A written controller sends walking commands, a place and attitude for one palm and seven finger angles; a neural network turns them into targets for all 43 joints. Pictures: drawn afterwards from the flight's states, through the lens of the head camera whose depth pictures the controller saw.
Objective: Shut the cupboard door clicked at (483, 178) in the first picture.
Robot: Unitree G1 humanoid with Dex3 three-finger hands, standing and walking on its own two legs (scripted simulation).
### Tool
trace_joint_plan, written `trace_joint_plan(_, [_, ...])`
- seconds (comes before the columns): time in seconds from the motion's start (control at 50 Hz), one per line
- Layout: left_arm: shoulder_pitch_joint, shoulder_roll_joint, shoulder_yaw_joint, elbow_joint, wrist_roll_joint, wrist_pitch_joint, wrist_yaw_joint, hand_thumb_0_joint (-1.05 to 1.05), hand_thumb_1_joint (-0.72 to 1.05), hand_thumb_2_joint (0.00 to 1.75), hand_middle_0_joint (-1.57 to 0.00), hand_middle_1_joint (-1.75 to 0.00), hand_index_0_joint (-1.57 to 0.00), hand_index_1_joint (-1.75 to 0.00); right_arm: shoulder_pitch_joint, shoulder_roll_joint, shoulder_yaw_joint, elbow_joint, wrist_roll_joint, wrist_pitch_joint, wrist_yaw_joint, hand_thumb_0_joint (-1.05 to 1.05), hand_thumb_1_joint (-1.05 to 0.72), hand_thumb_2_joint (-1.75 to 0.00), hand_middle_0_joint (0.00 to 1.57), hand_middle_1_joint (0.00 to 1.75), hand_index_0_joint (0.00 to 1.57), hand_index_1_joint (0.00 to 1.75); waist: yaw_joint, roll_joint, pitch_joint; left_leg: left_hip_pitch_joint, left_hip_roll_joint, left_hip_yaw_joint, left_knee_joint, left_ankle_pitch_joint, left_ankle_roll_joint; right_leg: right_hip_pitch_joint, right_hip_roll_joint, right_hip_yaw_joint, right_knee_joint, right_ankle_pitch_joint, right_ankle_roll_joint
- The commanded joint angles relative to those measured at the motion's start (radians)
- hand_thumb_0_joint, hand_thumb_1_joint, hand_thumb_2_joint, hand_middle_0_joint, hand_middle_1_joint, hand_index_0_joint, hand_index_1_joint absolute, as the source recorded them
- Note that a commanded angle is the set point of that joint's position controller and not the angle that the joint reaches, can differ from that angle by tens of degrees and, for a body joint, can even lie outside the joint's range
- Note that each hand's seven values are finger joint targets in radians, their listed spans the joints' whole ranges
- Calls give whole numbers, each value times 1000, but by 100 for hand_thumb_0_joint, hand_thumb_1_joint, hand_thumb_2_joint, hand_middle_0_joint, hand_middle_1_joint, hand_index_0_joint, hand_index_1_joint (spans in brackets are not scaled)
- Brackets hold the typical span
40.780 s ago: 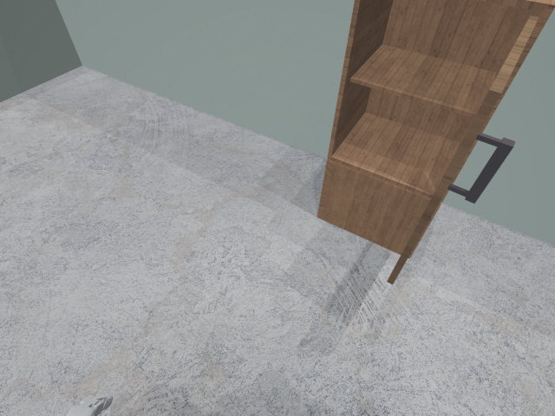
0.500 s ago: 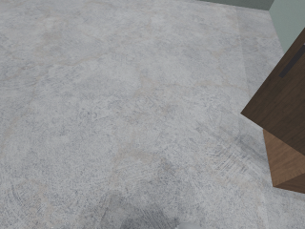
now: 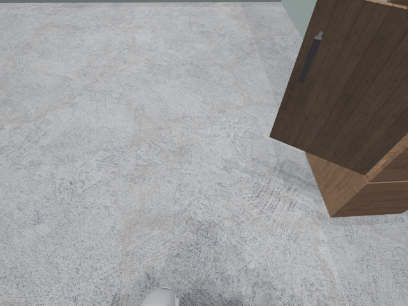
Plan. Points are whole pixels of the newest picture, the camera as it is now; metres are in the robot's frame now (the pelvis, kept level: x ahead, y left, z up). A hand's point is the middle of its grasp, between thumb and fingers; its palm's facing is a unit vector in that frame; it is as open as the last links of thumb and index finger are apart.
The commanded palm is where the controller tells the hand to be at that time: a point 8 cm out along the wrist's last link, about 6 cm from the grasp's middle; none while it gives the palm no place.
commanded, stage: turn to face it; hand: left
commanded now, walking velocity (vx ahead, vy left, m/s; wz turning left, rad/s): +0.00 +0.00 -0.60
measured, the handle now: (310, 58) +0.80 -0.27 +0.05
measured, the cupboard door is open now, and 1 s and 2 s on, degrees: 57 57 57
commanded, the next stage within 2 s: take the last steps up to it in 0.54 s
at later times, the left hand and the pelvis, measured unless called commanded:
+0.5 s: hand (114, 291) +0.16 +0.21 -0.16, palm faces -0.29 -0.93 -0.23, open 7.4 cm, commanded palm none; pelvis +0.00 +0.04 +0.00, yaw -18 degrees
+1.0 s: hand out of the picture +0.12 +0.17 -0.18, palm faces -0.33 -0.93 -0.17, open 7.3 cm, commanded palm none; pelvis +0.03 +0.00 -0.01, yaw -23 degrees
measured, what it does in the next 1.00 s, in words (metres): steps on the spot, turning right: left foot, then right foot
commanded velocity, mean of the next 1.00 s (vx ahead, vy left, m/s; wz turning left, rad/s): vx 0.11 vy -0.04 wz -0.31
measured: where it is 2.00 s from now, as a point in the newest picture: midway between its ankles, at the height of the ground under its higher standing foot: (253, 291)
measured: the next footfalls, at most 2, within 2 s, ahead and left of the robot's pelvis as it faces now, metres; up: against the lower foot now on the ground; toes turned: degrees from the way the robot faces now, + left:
left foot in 0.10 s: +0.08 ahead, +0.13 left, +0.00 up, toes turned -3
right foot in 0.58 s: -0.03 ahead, -0.10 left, +0.00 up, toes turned -23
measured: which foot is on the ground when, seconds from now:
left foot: up 0.00-0.08, down 0.10-0.58, up 0.60-0.98, down 1.00-1.00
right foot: down 0.00-0.10, up 0.12-0.56, down 0.58-1.00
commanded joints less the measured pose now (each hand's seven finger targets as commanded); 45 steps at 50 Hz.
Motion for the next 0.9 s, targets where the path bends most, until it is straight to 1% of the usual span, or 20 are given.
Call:
trace_joint_plan(0.0, [-12, 237, 68, -66, 2, -15, 21, 0, 90, 90, -20, -30, -20, -30, 4, -79, -16, -95, 10, -43, -15, 0, -90, -90, 20, 30, 20, 30, -9, -159, -112, 90, -32, 2, -235, 0, 22, 56, -264, 310, -43, 498, -156])
trace_joint_plan(0.04, [-50, 223, 65, -77, -10, -7, 19, 0, 90, 90, -20, -30, -20, -30, 96, -94, -17, -63, 12, -55, -22, 0, -90, -90, 20, 30, 20, 30, -53, -132, -148, 316, -33, 12, -479, 199, 31, -52, -184, 264, 43, 411, -76])
trace_joint_plan(0.06, [-31, 173, 54, -89, -21, -2, 16, 0, 90, 90, -20, -30, -20, -30, 125, -158, -25, -60, 5, -65, -26, 0, -90, -90, 20, 30, 20, 30, -55, 28, -182, 459, 111, -116, -586, 255, 73, -178, -76, 185, 153, 207, -20])
trace_joint_plan(0.08, [5, 122, 43, -98, -28, 0, 6, 0, 90, 90, -20, -30, -20, -30, 140, -247, -40, -68, -6, -67, -27, 0, -90, -90, 20, 30, 20, 30, -47, 302, -196, 531, 366, -346, -607, 433, 180, -333, 28, 24, 381, -303, 38])
trace_joint_plan(0.1, [-11, 154, 44, -101, -15, 4, 7, 0, 90, 90, -20, -30, -20, -30, 146, -249, -36, -81, -9, -56, -26, 0, -90, -90, 20, 30, 20, 30, -58, 246, -167, 430, 435, -345, -588, 469, 250, -301, -26, -17, 564, -380, 47])
trace_joint_plan(0.14, [7, 170, 66, -71, 1, 16, -6, 0, 90, 90, -20, -30, -20, -30, 41, -180, -15, -105, -18, -63, -32, 0, -90, -90, 20, 30, 20, 30, -9, 207, -99, 305, 351, -245, -632, 370, 245, -320, -57, -27, 714, -282, 70])
trace_joint_plan(0.22, [3, 141, 64, -57, -3, 26, -25, 0, 90, 90, -20, -30, -20, -30, 50, -146, -6, -96, -15, -70, -37, 0, -90, -90, 20, 30, 20, 30, -6, 163, -98, 360, 258, -46, -594, 490, 210, -343, -81, -69, 752, -152, 91])
trace_joint_plan(0.32, [-47, 108, 51, -66, -6, 30, -24, 0, 90, 90, -20, -30, -20, -30, 150, -146, -16, -38, -11, -75, -35, 0, -90, -90, 20, 30, 20, 30, -38, 147, -131, 453, 284, -15, -573, 590, 243, -337, -101, -100, 631, -151, 98])
trace_joint_plan(0.42, [-94, 88, 34, -70, -4, 29, -20, 0, 90, 90, -20, -30, -20, -30, 176, -156, -27, 4, -16, -68, -25, 0, -90, -90, 20, 30, 20, 30, -53, 184, -118, 407, 293, 22, -566, 541, 250, -226, -97, -149, 413, -192, 80])
trace_joint_plan(0.48, [-79, 79, 25, -61, -7, 21, -12, 0, 90, 90, -20, -30, -20, -30, 173, -168, -36, 27, -17, -62, -18, 0, -90, -90, 20, 30, 20, 30, -46, 211, -123, 372, 304, 35, -525, 521, 243, -124, -78, -178, 252, -171, 58])
trace_joint_plan(0.52, [-11, 96, 28, -35, -6, 11, -7, 0, 90, 90, -20, -30, -20, -30, 156, -164, -36, 36, -10, -59, -15, 0, -90, -90, 20, 30, 20, 30, -3, 155, -146, 294, 275, 72, -442, 458, 190, 44, -71, -181, 9, 26, 37])
trace_joint_plan(0.54, [40, 139, 34, -19, -2, 2, -2, 0, 90, 90, -20, -30, -20, -30, 156, -145, -35, 34, -1, -58, -10, 0, -90, -90, 20, 30, 20, 30, 16, 75, -161, 219, 227, 118, -359, 340, 137, 157, -124, -114, -106, 132, 20])
trace_joint_plan(0.56, [69, 229, 49, -9, 8, -12, 10, 0, 90, 90, -20, -30, -20, -30, 151, -68, -21, 13, 6, -54, -7, 0, -90, -90, 20, 30, 20, 30, 33, -204, -152, 13, 98, 202, -184, -9, 69, 268, -343, 153, -192, 300, -52])
trace_joint_plan(0.58, [88, 274, 52, 1, -1, -15, 20, 0, 90, 90, -20, -30, -20, -30, 90, -57, -9, -14, 1, -41, -9, 0, -90, -90, 20, 30, 20, 30, 56, -269, -111, -71, 29, 133, 8, -241, 51, 183, -460, 268, -185, 467, -156])
trace_joint_plan(0.6, [70, 260, 46, -5, -5, -10, 26, 0, 90, 90, -20, -30, -20, -30, 94, -64, -10, -10, 2, -27, -10, 0, -90, -90, 20, 30, 20, 30, 43, -174, -84, -60, 44, 56, 103, -194, 58, 97, -458, 207, -193, 378, -189])
trace_joint_plan(0.62, [15, 221, 48, -9, 1, -16, 34, 0, 90, 90, -20, -30, -20, -30, 100, -52, -11, 5, -3, -25, -12, 0, -90, -90, 20, 30, 20, 30, 12, -215, -46, -121, 47, 25, 148, -150, 58, 102, -401, 176, -193, 392, -182])
trace_joint_plan(0.64, [-10, 202, 43, -8, -2, -21, 35, 0, 90, 90, -20, -30, -20, -30, 120, -63, -12, 27, -7, -25, -13, 0, -90, -90, 20, 30, 20, 30, -1, -269, -49, -149, 45, 24, 194, -110, 49, 143, -367, 166, -195, 367, -173])
trace_joint_plan(0.7, [-36, 149, 29, -7, -11, -37, 29, 0, 90, 90, -20, -30, -20, -30, 157, -65, -15, 55, -16, -36, 5, 0, -90, -90, 20, 30, 20, 30, -29, -180, -70, -100, 49, 43, 183, 23, 32, 127, -281, 42, -214, 202, -142])
trace_joint_plan(0.78, [11, 150, 36, 18, -5, -54, 21, 0, 90, 90, -20, -30, -20, -30, 105, -53, -21, 37, -23, -44, 14, 0, -90, -90, 20, 30, 20, 30, -7, -137, -30, -95, 45, 62, 71, 48, 32, 96, -286, 92, -280, -74, -171])
trace_joint_plan(0.88, [49, 167, 48, 47, 4, -59, 14, 0, 90, 90, -20, -30, -20, -30, 79, -26, -17, 11, -19, -72, 15, 0, -90, -90, 20, 30, 20, 30, 7, -136, -12, 17, 26, 77, -205, -13, 54, 74, -309, 162, -265, -137, -203])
